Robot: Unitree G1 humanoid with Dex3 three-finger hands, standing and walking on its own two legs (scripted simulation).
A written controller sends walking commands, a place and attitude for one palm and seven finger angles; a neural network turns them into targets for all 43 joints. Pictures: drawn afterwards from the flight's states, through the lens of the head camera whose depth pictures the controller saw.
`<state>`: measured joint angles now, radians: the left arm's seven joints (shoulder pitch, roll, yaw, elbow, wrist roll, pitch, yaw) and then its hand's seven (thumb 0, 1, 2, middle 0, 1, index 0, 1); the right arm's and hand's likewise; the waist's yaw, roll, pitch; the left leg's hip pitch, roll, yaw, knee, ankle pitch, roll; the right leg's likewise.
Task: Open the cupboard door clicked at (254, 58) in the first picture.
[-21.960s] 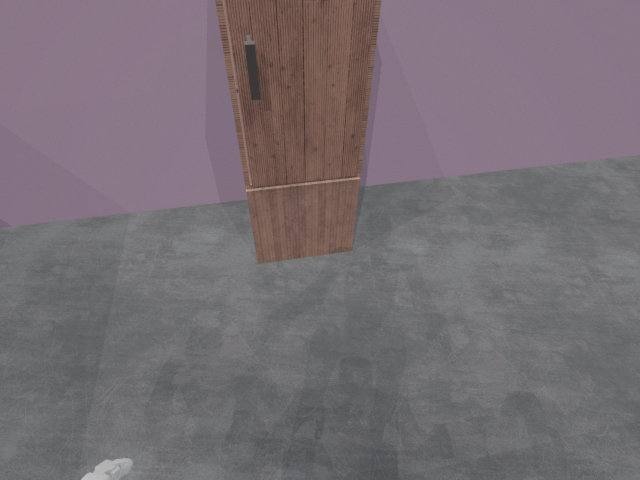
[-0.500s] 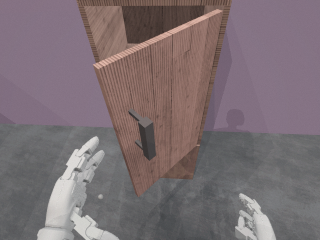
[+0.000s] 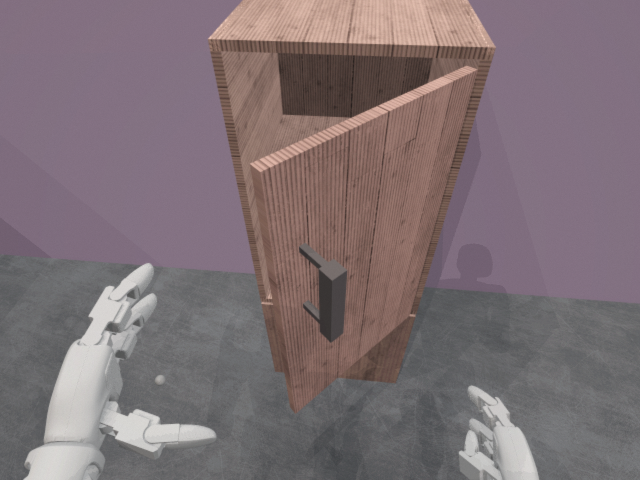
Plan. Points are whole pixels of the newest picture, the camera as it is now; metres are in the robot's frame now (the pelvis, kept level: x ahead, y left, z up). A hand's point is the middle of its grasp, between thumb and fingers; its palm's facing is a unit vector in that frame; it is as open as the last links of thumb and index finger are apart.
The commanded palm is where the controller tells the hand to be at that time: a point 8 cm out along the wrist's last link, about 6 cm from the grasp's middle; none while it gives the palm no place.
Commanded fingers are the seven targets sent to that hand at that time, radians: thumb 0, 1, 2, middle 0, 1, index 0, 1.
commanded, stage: draw the hand back to the body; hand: left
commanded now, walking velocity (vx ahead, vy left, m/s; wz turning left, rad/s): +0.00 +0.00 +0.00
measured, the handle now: (320, 293) +0.33 +0.04 +0.07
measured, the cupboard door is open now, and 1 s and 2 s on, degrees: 47 47 47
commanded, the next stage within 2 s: step back with the hand held close in 0.92 s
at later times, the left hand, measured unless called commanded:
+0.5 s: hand (66, 333) +0.20 +0.25 +0.17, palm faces +0.41 -0.82 -0.39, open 9.6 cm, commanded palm +0.15 +0.30 +0.19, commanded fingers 0.00 0.87 0.88 -0.20 -0.30 -0.20 -0.30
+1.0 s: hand (76, 332) +0.19 +0.24 +0.18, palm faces +0.44 -0.81 -0.39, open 7.4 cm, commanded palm +0.14 +0.28 +0.19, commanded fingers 0.00 0.90 0.90 -0.20 -0.30 -0.20 -0.30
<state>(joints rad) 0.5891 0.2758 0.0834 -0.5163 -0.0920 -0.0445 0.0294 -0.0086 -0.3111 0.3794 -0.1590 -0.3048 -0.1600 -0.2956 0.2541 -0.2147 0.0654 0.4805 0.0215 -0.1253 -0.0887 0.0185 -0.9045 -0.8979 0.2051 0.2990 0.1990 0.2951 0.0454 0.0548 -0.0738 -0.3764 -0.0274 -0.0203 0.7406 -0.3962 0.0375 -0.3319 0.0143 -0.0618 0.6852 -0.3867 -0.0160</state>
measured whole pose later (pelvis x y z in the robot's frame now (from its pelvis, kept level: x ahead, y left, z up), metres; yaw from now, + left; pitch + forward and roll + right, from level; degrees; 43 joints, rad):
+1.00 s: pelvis +0.00 -0.02 +0.03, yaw -1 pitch -4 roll +0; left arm 0.47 0.33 0.33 -0.39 -0.07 -0.09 0.11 0.02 0.89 0.90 -0.21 -0.31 -0.21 -0.30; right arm 0.18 -0.23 0.02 0.65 0.00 -0.09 -0.08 0.02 -0.90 -0.90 0.21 0.30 0.20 0.30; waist 0.07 0.07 0.02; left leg -0.08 -0.01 -0.02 0.41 -0.25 0.01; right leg -0.05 0.04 -0.05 0.37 -0.24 -0.04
